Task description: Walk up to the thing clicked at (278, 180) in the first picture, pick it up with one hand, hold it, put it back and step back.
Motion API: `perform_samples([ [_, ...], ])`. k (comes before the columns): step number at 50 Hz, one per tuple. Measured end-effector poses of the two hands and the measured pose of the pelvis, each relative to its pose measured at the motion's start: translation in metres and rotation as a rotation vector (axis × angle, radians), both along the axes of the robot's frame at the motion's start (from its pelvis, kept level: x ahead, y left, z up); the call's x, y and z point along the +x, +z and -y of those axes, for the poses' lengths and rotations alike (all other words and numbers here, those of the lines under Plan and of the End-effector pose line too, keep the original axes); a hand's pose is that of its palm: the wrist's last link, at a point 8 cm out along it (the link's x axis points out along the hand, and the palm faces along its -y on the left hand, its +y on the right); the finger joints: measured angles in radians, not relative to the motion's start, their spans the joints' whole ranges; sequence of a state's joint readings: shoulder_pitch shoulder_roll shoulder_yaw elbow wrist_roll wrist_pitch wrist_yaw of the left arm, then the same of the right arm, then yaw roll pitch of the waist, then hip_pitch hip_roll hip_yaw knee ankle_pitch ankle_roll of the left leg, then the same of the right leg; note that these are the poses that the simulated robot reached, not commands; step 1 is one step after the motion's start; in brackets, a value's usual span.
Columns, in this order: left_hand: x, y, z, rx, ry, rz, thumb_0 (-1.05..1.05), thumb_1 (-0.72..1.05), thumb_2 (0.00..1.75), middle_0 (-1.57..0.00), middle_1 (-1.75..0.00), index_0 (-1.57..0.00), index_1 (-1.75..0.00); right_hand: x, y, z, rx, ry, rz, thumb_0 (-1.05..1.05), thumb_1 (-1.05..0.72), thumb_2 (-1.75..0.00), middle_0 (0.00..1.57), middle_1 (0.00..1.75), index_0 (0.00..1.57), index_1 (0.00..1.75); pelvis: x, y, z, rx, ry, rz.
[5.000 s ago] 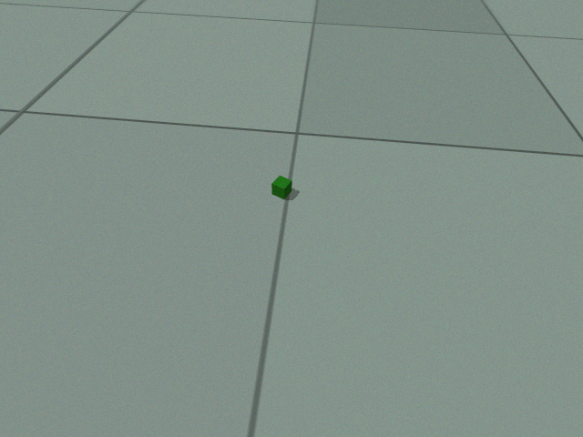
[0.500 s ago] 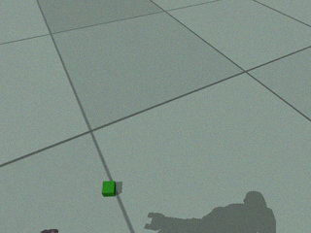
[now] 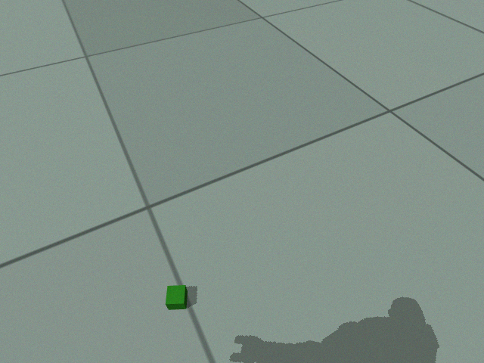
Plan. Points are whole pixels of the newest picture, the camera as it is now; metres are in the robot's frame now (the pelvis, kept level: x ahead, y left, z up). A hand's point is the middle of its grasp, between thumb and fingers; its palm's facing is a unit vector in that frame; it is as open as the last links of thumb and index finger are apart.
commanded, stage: stand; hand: left
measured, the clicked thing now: (176, 297) +0.46 +0.25 -0.75
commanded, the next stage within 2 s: none
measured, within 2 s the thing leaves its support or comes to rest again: neither
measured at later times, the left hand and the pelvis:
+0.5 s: hand out of the picture +0.09 +0.26 -0.15, palm faces -0.03 -0.94 -0.35, open 7.4 cm; pelvis +0.00 +0.00 +0.00, yaw +0 degrees
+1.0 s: hand out of the picture +0.07 +0.26 -0.15, palm faces -0.03 -0.94 -0.35, open 7.4 cm; pelvis +0.00 +0.00 +0.00, yaw +1 degrees
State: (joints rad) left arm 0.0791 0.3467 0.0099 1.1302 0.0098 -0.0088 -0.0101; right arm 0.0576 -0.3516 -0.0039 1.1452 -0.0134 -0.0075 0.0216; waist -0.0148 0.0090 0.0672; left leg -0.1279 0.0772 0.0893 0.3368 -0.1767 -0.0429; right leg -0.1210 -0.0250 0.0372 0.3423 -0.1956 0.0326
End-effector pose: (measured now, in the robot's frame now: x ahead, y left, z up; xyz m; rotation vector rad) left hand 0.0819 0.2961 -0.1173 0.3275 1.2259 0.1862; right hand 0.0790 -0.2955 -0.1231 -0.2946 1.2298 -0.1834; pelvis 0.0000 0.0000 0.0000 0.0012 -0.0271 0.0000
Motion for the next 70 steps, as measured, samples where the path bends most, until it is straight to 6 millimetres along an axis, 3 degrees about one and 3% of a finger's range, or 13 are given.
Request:
perform_samples([
  [16,0.004,0.001,-0.005,0.007,0.005,0.014,0.01,0.9,0.89,-0.2,-0.3,-0.2,-0.3,0.003,0.003,-0.002,-0.008,-0.005,0.008,0.01,-0.91,-0.89,0.2,0.3,0.21,0.3,0.004,0.001,-0.003,0.002,0.007,0.007],
  [47,-0.017,0.0,-0.006,0.008,0.009,-0.006,0.01,0.9,0.89,-0.2,-0.3,-0.2,-0.3,-0.01,0.002,-0.001,-0.006,-0.007,-0.005,0.01,-0.91,-0.89,0.2,0.3,0.21,0.3,-0.003,0.001,-0.003,0.001,0.011,0.016],
  [70,-0.017,-0.001,-0.007,0.004,0.007,-0.017,0.01,0.9,0.89,-0.2,-0.3,-0.2,-0.3,-0.012,0.002,-0.003,-0.011,-0.004,-0.021,0.01,-0.91,-0.89,0.2,0.3,0.21,0.3,-0.001,0.001,-0.006,0.002,0.012,0.008],
])
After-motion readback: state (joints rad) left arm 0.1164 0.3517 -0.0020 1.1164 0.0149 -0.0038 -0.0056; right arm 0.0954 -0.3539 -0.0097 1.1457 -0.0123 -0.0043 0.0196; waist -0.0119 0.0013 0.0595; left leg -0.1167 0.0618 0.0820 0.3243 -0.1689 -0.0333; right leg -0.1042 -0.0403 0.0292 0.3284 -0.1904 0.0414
